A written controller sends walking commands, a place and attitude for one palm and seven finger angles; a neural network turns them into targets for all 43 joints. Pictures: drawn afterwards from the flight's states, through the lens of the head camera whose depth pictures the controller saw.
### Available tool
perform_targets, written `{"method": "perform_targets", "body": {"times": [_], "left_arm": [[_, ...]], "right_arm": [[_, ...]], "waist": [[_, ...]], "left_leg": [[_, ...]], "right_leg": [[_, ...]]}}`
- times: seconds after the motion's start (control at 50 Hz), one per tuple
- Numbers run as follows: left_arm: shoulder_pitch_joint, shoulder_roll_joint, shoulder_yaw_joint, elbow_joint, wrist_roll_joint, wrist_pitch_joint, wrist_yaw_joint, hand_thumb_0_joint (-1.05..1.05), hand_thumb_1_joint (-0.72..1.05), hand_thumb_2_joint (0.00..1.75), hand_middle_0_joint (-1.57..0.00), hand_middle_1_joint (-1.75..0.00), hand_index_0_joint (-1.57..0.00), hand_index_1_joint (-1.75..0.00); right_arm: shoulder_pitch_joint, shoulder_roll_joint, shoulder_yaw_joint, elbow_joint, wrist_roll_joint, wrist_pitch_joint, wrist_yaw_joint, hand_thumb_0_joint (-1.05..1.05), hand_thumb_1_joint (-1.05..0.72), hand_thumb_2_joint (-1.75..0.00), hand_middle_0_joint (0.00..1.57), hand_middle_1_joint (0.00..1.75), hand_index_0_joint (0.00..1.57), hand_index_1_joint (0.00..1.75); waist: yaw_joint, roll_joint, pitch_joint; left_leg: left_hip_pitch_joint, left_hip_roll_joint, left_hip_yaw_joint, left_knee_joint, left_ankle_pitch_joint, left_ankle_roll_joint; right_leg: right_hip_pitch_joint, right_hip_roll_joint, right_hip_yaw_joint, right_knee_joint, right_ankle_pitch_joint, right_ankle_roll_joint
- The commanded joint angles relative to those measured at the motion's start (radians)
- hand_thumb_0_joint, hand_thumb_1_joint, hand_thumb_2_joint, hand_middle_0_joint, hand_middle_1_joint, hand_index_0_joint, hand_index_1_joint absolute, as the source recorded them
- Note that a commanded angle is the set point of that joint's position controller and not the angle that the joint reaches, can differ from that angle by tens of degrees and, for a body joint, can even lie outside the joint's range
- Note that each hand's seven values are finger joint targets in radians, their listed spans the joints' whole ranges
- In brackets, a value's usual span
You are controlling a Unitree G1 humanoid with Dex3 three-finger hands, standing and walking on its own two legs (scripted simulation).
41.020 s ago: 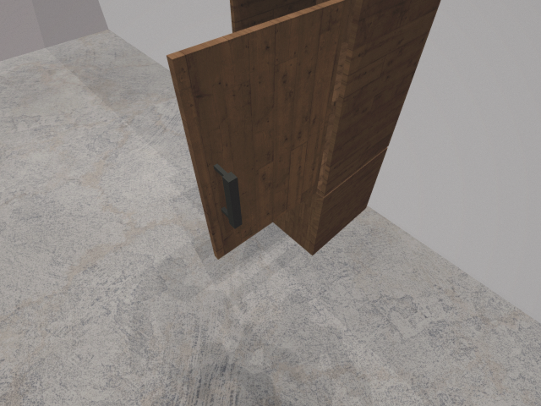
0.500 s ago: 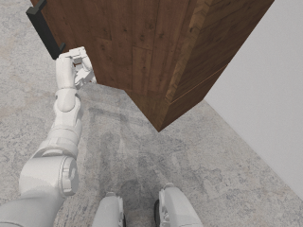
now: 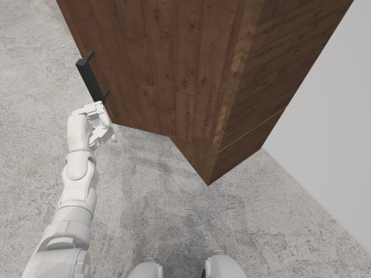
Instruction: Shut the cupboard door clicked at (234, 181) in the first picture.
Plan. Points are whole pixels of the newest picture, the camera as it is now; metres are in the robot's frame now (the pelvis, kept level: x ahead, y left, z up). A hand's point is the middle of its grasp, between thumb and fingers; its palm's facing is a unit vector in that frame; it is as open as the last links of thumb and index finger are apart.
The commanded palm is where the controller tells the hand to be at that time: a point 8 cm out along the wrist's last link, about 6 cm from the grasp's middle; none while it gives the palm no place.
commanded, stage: draw the hand back to the body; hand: left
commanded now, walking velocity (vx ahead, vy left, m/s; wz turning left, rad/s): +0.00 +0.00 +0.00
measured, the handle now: (95, 80) +0.64 +0.24 -0.01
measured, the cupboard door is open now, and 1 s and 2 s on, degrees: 39 39 39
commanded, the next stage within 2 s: step back with the hand held close in 1.26 s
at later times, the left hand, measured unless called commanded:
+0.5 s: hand (34, 165) +0.29 +0.22 +0.15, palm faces +0.27 -0.93 -0.26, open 3.5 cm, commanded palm +0.24 +0.27 +0.17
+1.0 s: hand out of the picture +0.20 +0.28 +0.24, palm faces +0.51 -0.74 -0.44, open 6.9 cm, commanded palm +0.16 +0.31 +0.24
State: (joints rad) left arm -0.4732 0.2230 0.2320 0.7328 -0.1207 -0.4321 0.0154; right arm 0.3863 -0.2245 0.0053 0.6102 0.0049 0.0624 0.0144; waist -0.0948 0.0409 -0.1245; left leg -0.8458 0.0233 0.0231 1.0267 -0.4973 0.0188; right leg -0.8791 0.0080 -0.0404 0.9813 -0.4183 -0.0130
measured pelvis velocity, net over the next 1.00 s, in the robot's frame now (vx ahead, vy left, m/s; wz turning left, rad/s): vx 0.03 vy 0.00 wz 0.04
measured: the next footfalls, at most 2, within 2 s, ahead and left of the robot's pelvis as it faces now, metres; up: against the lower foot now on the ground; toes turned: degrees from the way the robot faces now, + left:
none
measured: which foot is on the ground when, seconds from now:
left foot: down 0.00-1.00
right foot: down 0.00-1.00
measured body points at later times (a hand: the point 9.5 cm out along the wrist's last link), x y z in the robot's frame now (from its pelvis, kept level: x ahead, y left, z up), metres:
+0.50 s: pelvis +0.02 +0.00 +0.06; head +0.02 -0.01 +0.51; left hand +0.27 +0.27 +0.17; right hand +0.23 -0.21 -0.01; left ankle -0.01 +0.11 -0.67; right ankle +0.03 -0.11 -0.67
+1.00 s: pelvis +0.03 +0.00 +0.07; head +0.01 -0.03 +0.52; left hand +0.17 +0.32 +0.26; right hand +0.21 -0.21 -0.03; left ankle -0.01 +0.11 -0.67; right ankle +0.03 -0.11 -0.67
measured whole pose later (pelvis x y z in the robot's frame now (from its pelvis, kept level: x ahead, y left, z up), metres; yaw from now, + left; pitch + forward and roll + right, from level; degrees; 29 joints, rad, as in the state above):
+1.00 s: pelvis +0.03 +0.00 +0.07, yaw +2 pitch -4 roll +0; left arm 0.47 0.35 0.37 -0.38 -0.07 -0.09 0.11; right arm 0.22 -0.23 0.01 0.64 0.01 -0.11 -0.07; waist 0.07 0.09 0.00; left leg -0.09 -0.01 0.01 0.45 -0.29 0.02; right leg -0.13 -0.01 -0.05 0.44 -0.25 0.00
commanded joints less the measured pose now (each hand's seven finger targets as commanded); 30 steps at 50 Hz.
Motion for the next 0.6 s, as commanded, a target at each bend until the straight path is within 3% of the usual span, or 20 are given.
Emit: {"method": "perform_targets", "body": {"times": [0.0,0.06,0.1,0.16,0.18,0.2,0.24,0.28,0.3,0.36,0.48,0.54,0.58], "left_arm": [[-0.263,0.171,0.003,-0.303,-0.01,-0.073,-0.008,0.0,0.9,0.9,-1.3,-1.5,-1.3,-1.5],[-0.128,0.145,-0.027,-0.376,-0.033,-0.045,-0.05,0.0,0.9,0.9,-1.3,-1.5,-1.3,-1.5],[-0.033,0.166,-0.004,-0.423,-0.055,-0.017,-0.072,0.0,0.9,0.9,-1.24,-1.44,-1.24,-1.44],[0.058,0.142,-0.017,-0.53,-0.089,0.029,-0.096,0.0,0.9,0.9,-1.16,-1.35,-1.16,-1.35],[0.081,0.225,-0.067,-0.589,0.028,0.085,-0.033,0.0,0.9,0.9,-1.13,-1.32,-1.13,-1.32],[0.119,0.204,-0.057,-0.639,0.027,0.126,0.001,0.0,0.9,0.9,-1.11,-1.29,-1.11,-1.29],[0.145,0.195,-0.079,-0.697,0.046,0.184,0.04,0.0,0.9,0.9,-1.05,-1.23,-1.05,-1.23],[0.171,0.228,-0.051,-0.757,0.054,0.215,0.067,0.0,0.9,0.9,-1.0,-1.17,-1.0,-1.17],[0.199,0.206,-0.069,-0.775,0.055,0.23,0.073,0.0,0.9,0.9,-0.97,-1.14,-0.97,-1.14],[0.251,0.215,-0.064,-0.867,0.061,0.264,0.086,0.0,0.9,0.9,-0.89,-1.05,-0.89,-1.05],[0.438,0.213,-0.023,-0.975,0.059,0.309,0.087,0.0,0.9,0.9,-0.72,-0.87,-0.72,-0.87],[0.516,0.227,0.017,-1.049,0.058,0.318,0.086,0.0,0.9,0.9,-0.64,-0.78,-0.64,-0.78],[0.551,0.254,0.052,-1.107,0.06,0.318,0.089,0.0,0.9,0.9,-0.58,-0.72,-0.58,-0.72]], "right_arm": [[0.006,-0.161,-0.06,-0.114,0.009,-0.069,-0.029,0.0,-0.9,-0.9,0.2,0.3,0.2,0.3],[-0.028,-0.156,-0.054,-0.139,0.022,-0.086,-0.031,0.0,-0.9,-0.9,0.2,0.3,0.2,0.3],[-0.056,-0.153,-0.051,-0.153,0.029,-0.093,-0.034,0.0,-0.9,-0.9,0.2,0.3,0.2,0.3],[-0.097,-0.147,-0.045,-0.182,0.041,-0.112,-0.041,0.0,-0.9,-0.9,0.2,0.3,0.2,0.3],[-0.143,-0.128,-0.06,-0.2,0.041,-0.079,-0.058,0.0,-0.9,-0.9,0.2,0.3,0.2,0.3],[-0.155,-0.122,-0.057,-0.222,0.041,-0.066,-0.071,0.0,-0.9,-0.9,0.2,0.3,0.2,0.3],[-0.195,-0.118,-0.043,-0.224,0.043,-0.059,-0.089,0.0,-0.9,-0.9,0.2,0.3,0.2,0.3],[-0.217,-0.116,-0.033,-0.22,0.043,-0.063,-0.106,0.0,-0.9,-0.9,0.2,0.3,0.2,0.3],[-0.232,-0.111,-0.026,-0.219,0.041,-0.069,-0.11,0.0,-0.9,-0.9,0.2,0.3,0.2,0.3],[-0.246,-0.108,-0.015,-0.213,0.038,-0.091,-0.119,0.0,-0.9,-0.9,0.2,0.3,0.2,0.3],[-0.274,-0.096,0.006,-0.198,0.025,-0.129,-0.11,0.0,-0.9,-0.9,0.2,0.3,0.2,0.3],[-0.284,-0.092,0.005,-0.194,0.016,-0.144,-0.104,0.0,-0.9,-0.9,0.2,0.3,0.2,0.3],[-0.288,-0.093,0.006,-0.191,0.013,-0.155,-0.1,0.0,-0.9,-0.9,0.2,0.3,0.2,0.3]], "waist": [[0.013,-0.013,-0.326],[0.039,0.049,-0.303],[0.063,0.012,-0.278],[0.072,0.006,-0.236],[0.083,-0.027,-0.282],[0.076,-0.056,-0.248],[0.075,-0.005,-0.157],[0.083,-0.03,-0.141],[0.085,-0.01,-0.113],[0.094,0.026,-0.093],[0.116,0.012,0.001],[0.127,-0.001,-0.002],[0.133,0.026,-0.012]], "left_leg": [[0.215,-0.024,-0.021,-0.207,0.227,0.002],[0.281,-0.026,-0.017,-0.25,0.279,-0.001],[0.299,-0.021,-0.023,-0.282,0.316,-0.005],[0.336,-0.021,-0.02,-0.312,0.344,-0.002],[0.398,-0.028,-0.008,-0.359,0.352,0.0],[0.407,-0.025,-0.006,-0.381,0.348,0.002],[0.452,-0.018,-0.011,-0.426,0.33,0.001],[0.497,-0.019,-0.015,-0.461,0.339,0.006],[0.522,-0.018,-0.017,-0.482,0.34,0.005],[0.6,-0.015,-0.024,-0.532,0.397,0.003],[0.664,-0.009,-0.027,-0.617,0.452,-0.005],[0.689,-0.006,-0.023,-0.633,0.508,-0.005],[0.704,-0.009,-0.022,-0.641,0.524,-0.007]], "right_leg": [[0.36,0.02,0.012,-0.174,0.25,-0.005],[0.404,0.017,0.003,-0.2,0.289,-0.014],[0.447,0.015,-0.003,-0.213,0.319,-0.014],[0.484,0.013,-0.007,-0.242,0.343,-0.012],[0.56,-0.01,0.044,-0.288,0.337,-0.011],[0.582,-0.014,0.036,-0.314,0.338,-0.008],[0.579,-0.017,0.03,-0.36,0.308,-0.01],[0.623,-0.015,0.027,-0.399,0.309,-0.01],[0.63,-0.016,0.022,-0.415,0.303,-0.012],[0.684,-0.016,0.012,-0.46,0.337,-0.015],[0.75,-0.017,-0.003,-0.537,0.367,-0.011],[0.791,-0.017,-0.006,-0.553,0.412,-0.008],[0.812,-0.019,-0.006,-0.562,0.419,-0.008]]}}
